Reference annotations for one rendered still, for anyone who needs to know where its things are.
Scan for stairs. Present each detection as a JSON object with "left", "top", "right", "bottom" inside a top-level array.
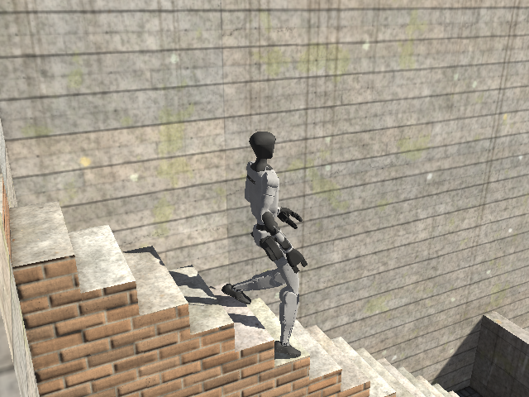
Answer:
[{"left": 2, "top": 177, "right": 459, "bottom": 397}]

